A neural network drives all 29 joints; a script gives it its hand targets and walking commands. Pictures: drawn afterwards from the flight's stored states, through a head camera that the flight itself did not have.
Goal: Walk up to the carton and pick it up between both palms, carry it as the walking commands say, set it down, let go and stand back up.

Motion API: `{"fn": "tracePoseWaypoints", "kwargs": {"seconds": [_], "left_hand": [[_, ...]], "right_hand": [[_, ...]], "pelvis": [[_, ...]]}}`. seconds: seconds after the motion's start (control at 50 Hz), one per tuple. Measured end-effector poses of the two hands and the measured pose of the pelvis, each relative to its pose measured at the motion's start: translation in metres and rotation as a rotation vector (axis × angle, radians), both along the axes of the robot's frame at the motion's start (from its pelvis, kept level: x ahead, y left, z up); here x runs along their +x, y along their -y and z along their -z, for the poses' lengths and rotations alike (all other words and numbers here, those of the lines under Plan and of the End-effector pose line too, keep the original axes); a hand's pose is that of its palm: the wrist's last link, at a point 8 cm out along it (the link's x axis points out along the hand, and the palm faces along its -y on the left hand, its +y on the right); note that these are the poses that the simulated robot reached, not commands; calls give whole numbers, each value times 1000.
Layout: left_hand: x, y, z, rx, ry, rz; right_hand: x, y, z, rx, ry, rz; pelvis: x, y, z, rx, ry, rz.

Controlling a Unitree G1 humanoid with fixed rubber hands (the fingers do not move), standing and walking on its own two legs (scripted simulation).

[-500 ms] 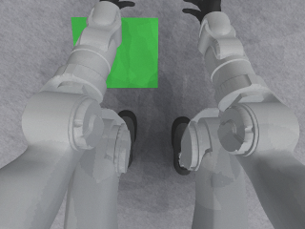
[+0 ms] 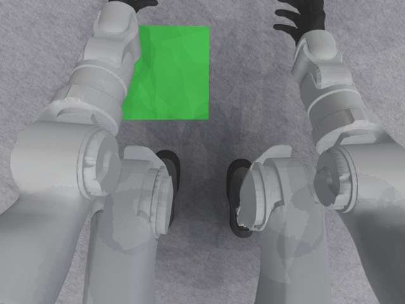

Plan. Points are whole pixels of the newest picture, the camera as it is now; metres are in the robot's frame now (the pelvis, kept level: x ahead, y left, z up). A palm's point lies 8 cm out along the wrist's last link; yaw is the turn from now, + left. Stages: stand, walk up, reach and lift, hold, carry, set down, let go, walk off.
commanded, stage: set down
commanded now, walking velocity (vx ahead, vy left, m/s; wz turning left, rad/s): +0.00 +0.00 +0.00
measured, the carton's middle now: (159, 77) +0.44 +0.10 -0.28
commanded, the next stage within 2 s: let go in 1.74 s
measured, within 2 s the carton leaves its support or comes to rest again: neither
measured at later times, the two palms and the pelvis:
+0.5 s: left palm (108, 4) +0.53 +0.16 -0.17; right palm (321, 35) +0.51 -0.17 -0.17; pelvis +0.00 +0.00 -0.01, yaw +0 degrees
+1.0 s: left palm out of the picture +0.50 +0.19 -0.04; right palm out of the picture +0.51 -0.15 -0.04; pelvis -0.02 +0.00 +0.08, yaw +1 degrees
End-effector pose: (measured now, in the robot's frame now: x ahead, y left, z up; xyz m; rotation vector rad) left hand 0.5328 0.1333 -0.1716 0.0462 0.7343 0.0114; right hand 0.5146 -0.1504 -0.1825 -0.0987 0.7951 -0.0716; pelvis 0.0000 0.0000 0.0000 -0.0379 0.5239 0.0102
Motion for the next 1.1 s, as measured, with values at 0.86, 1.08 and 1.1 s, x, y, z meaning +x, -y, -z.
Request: {"fn": "tracePoseWaypoints", "kwargs": {"seconds": [0.86, 1.08, 1.1], "left_hand": [[-36, -56, -74, 56, 61, -84], [-28, -56, -149, 38, 62, -91], [-29, -56, -152, 38, 56, -91]], "right_hand": [[-6, -6, -93, 110, 155, 75], [5, -3, -170, 81, 151, 62], [6, -3, -175, 83, 150, 59]], "pelvis": [[-12, 4, -47, 32, 71, 1], [-18, 2, -100, 38, 85, 3], [-18, 1, -105, 39, 83, 3]]}}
